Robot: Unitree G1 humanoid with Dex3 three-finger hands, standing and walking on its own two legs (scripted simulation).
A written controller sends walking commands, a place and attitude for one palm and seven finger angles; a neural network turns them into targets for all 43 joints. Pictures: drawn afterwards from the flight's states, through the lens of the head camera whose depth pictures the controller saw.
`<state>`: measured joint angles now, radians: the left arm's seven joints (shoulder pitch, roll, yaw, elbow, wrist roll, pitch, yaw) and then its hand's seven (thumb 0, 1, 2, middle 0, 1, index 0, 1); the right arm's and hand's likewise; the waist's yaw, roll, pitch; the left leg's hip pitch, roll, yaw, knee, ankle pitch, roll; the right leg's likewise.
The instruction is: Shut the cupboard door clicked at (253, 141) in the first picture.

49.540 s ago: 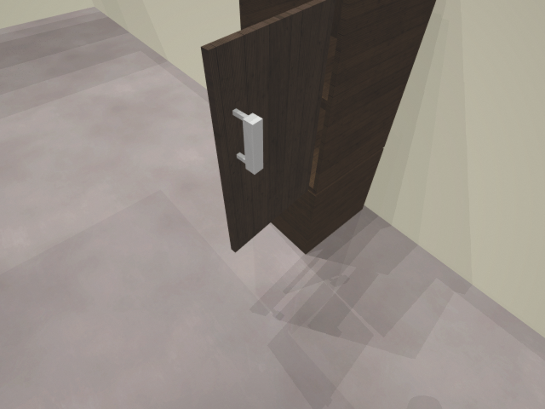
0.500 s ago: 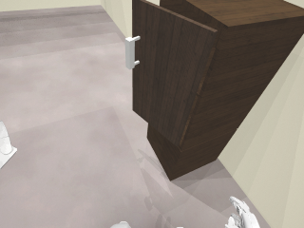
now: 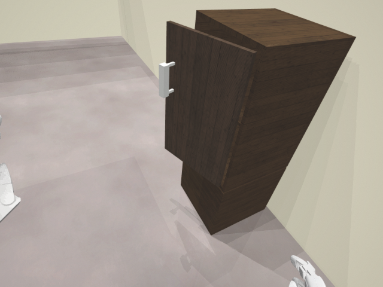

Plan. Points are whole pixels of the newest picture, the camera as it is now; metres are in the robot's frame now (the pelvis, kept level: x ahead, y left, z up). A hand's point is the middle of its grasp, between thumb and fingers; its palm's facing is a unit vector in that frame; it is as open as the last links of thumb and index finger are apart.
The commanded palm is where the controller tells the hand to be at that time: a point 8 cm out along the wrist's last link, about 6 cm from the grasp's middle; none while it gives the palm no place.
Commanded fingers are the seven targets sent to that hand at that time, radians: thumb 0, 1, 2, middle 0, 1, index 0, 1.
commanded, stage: stop stepping back and stand still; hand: left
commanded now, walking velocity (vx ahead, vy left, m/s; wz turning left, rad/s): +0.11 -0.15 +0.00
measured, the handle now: (168, 79) +0.81 +0.15 +0.07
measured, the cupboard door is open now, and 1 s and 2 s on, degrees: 20 20 20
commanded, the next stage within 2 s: let the arm hang, fingers relaxed in 0.70 s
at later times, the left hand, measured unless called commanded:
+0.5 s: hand out of the picture +0.17 +0.33 +0.18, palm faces +0.51 -0.81 -0.29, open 7.4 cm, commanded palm +0.10 +0.35 +0.19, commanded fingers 0.00 0.90 0.90 -0.20 -0.30 -0.20 -0.30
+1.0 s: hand out of the picture +0.13 +0.25 -0.10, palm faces +0.01 -0.95 -0.32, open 7.4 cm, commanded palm none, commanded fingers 0.00 0.90 0.90 -0.20 -0.30 -0.20 -0.30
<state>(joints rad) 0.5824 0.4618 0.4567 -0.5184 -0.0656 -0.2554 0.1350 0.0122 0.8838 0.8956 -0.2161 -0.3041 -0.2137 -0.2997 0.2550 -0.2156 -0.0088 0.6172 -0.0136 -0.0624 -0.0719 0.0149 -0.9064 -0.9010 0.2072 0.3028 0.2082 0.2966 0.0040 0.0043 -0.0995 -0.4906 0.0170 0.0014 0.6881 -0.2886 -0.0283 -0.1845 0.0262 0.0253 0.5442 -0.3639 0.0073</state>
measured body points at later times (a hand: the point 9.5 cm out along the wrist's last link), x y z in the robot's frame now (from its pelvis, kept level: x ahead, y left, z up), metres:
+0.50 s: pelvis -0.04 +0.05 +0.00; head -0.08 +0.08 +0.45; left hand +0.13 +0.37 +0.20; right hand +0.06 -0.21 -0.08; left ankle +0.00 +0.16 -0.73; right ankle -0.07 -0.05 -0.72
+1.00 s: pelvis -0.03 +0.05 +0.00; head -0.03 +0.03 +0.45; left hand +0.13 +0.30 -0.07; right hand +0.10 -0.22 -0.12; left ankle -0.02 +0.16 -0.72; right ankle -0.05 -0.04 -0.72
